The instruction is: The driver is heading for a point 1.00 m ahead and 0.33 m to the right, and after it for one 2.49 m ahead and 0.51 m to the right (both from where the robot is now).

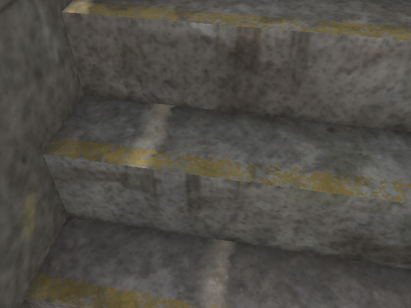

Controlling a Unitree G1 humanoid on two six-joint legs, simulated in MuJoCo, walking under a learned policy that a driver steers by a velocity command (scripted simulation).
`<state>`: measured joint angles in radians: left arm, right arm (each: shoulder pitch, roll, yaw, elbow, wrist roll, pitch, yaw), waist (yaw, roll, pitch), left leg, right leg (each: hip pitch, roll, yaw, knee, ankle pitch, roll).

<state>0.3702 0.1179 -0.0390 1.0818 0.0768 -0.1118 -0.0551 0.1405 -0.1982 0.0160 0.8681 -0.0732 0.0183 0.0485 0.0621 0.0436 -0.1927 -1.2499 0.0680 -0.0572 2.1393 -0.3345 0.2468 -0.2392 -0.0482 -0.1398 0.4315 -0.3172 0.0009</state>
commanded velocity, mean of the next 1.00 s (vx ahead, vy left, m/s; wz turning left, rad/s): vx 0.41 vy -0.09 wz -0.38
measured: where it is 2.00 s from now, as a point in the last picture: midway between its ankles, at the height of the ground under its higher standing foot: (269, 177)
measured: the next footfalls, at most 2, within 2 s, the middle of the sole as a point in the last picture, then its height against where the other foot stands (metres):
left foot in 0.10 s outside the picture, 0.22 m higher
right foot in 0.90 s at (289, 298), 0.22 m higher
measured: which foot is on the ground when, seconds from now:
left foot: up 0.00-0.08, down 0.10-0.94, up 0.96-1.00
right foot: down 0.00-0.14, up 0.16-0.88, down 0.90-1.00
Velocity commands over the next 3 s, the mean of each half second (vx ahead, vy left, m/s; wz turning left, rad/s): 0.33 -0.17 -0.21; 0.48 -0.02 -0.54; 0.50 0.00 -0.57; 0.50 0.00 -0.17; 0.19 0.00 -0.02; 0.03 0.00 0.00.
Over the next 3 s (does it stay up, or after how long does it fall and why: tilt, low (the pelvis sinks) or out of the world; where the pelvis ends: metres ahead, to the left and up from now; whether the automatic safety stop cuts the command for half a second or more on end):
stays up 0.68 -0.11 0.67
